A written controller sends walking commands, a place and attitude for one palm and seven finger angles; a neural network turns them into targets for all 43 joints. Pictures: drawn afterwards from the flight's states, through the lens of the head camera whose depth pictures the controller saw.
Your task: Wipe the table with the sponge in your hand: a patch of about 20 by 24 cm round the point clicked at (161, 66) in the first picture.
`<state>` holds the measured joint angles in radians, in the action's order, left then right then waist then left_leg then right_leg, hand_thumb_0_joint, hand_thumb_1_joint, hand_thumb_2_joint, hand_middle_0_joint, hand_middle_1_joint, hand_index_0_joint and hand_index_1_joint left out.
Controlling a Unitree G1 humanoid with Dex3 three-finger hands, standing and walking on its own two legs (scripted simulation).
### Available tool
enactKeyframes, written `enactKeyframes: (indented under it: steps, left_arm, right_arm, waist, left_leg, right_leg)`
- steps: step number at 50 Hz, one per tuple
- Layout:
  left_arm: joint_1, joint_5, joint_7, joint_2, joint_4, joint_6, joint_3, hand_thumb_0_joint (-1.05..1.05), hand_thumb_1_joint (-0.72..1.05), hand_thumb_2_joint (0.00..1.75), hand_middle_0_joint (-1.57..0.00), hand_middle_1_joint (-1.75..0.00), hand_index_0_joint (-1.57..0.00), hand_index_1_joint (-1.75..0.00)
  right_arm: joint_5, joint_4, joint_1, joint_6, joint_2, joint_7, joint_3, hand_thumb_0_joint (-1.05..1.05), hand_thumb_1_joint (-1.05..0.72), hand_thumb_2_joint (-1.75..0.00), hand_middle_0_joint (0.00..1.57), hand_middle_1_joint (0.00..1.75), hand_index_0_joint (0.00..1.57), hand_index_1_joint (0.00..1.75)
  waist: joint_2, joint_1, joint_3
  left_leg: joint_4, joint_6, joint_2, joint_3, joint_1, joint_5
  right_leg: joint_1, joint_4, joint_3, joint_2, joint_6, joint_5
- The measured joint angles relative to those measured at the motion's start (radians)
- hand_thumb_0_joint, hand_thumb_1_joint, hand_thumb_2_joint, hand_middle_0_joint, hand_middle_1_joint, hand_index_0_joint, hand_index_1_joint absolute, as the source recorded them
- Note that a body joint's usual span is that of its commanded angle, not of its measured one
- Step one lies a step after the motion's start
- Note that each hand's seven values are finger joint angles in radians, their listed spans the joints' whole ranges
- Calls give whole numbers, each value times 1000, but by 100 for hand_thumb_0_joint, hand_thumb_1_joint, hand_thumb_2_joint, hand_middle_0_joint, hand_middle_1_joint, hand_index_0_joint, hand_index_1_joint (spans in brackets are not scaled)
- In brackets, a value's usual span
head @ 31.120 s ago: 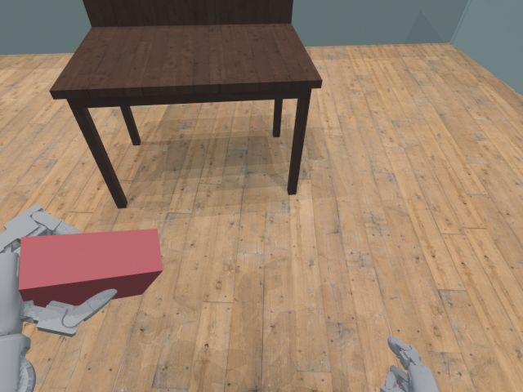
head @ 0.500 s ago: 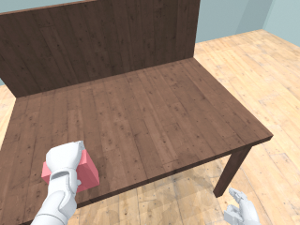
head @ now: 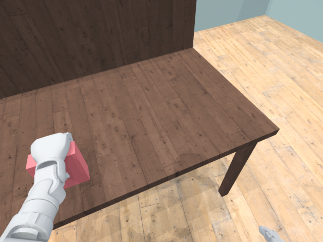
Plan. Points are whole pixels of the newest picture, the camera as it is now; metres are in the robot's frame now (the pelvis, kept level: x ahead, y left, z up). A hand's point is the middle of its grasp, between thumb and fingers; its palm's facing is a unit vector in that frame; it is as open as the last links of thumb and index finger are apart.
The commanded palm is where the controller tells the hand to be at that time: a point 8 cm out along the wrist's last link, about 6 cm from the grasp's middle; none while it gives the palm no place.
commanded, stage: wipe forward along the first lane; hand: left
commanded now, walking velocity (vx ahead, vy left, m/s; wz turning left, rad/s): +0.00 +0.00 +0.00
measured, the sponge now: (64, 172) +0.30 +0.32 -0.04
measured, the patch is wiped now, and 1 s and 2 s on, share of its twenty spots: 0.25 0.65 0.75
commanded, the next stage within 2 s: slide across to the middle lane in 0.92 s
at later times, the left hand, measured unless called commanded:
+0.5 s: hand (55, 142) +0.37 +0.36 +0.01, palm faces -0.13 -0.01 -0.99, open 9.4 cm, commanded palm +0.35 +0.34 +0.04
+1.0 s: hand (54, 130) +0.42 +0.38 +0.01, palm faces -0.14 +0.03 -0.99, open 9.4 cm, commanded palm +0.40 +0.35 +0.04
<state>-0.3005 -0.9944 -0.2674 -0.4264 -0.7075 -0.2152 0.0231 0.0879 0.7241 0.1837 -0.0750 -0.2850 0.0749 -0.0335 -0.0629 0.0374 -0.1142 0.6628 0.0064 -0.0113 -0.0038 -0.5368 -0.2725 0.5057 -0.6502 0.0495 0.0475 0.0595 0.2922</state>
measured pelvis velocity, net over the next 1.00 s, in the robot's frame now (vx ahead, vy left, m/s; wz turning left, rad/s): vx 0.01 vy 0.04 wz -0.01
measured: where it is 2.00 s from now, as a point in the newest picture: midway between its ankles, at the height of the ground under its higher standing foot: outside the picture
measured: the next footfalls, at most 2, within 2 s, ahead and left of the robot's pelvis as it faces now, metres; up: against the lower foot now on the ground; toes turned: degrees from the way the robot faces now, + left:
none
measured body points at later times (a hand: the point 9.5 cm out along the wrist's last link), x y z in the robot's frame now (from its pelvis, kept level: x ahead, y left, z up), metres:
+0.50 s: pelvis +0.00 +0.02 -0.01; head +0.05 +0.01 +0.44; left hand +0.37 +0.35 +0.06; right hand +0.11 -0.25 -0.13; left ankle +0.03 +0.12 -0.72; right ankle +0.02 -0.08 -0.72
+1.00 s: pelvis +0.01 +0.04 -0.01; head +0.08 +0.05 +0.43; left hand +0.42 +0.37 +0.06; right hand +0.09 -0.22 -0.14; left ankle +0.03 +0.12 -0.72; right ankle +0.02 -0.08 -0.72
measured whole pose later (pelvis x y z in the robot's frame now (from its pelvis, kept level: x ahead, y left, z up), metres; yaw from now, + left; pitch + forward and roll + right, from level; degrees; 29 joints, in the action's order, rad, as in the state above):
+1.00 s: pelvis +0.01 +0.04 -0.01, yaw +0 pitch +16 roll -3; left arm -0.72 -1.06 -0.29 -0.54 -1.12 -0.16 0.02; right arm 0.07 0.73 0.26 -0.09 -0.25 0.03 -0.02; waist -0.04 -0.03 -0.15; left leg 0.77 0.06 0.01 0.00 -0.74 -0.31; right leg 0.68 -0.69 0.05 0.03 0.00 0.30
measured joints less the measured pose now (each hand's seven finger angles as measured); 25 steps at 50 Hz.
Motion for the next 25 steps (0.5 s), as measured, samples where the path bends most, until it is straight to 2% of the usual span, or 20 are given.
enactKeyframes:
  steps: [14, 25]
  left_arm:
    - [-160, -3, -12, -61, -187, 49, -25, 1, -51, 116, -83, -138, -84, -139]
    - [-228, -24, -16, -87, -259, 70, -43, 1, -51, 116, -83, -139, -84, -139]
  right_arm:
    - [2, 7, 37, 9, 11, -6, 7, 1, -91, -90, 20, 30, 20, 30]
    - [0, 4, 53, 2, 15, -21, 9, 1, -91, -90, 20, 30, 21, 30]
  waist:
    - [-2, -30, -10]
    - [9, -44, -24]
  left_leg:
    - [48, 7, -2, -3, -85, -12]
    - [64, 19, 3, 0, -116, -24]
  right_leg:
    - [75, -27, 2, 2, -9, 1]
    - [95, -21, -1, -3, -25, 2]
